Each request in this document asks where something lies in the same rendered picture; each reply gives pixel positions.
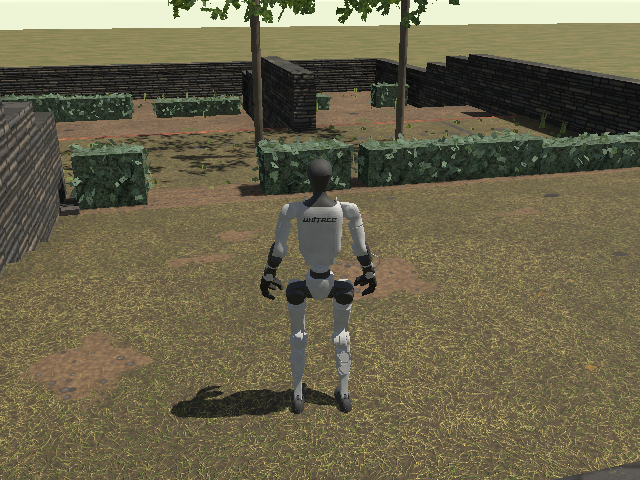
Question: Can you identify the right robot foot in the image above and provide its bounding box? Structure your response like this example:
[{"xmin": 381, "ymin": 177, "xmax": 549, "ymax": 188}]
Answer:
[{"xmin": 335, "ymin": 386, "xmax": 352, "ymax": 413}]

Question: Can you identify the robot left hand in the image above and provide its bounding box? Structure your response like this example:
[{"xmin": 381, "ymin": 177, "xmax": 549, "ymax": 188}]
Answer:
[{"xmin": 260, "ymin": 276, "xmax": 283, "ymax": 300}]

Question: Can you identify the robot left shin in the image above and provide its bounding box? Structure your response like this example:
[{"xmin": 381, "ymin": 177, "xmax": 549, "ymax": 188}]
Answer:
[{"xmin": 290, "ymin": 332, "xmax": 305, "ymax": 400}]

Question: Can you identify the robot right upper arm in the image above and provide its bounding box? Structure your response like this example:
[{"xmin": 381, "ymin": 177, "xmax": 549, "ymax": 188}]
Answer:
[{"xmin": 341, "ymin": 202, "xmax": 368, "ymax": 257}]

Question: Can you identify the robot left forearm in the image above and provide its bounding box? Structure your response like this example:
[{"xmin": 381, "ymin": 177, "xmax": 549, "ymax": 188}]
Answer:
[{"xmin": 263, "ymin": 242, "xmax": 282, "ymax": 281}]

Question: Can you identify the robot left upper arm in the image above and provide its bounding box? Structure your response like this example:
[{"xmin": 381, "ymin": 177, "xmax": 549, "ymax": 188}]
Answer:
[{"xmin": 272, "ymin": 202, "xmax": 299, "ymax": 258}]

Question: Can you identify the robot right forearm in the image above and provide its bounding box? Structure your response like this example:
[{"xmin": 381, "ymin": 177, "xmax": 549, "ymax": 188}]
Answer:
[{"xmin": 357, "ymin": 241, "xmax": 375, "ymax": 279}]

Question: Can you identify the robot right hand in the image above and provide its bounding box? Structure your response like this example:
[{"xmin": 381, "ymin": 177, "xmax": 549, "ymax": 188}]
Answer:
[{"xmin": 354, "ymin": 275, "xmax": 377, "ymax": 296}]

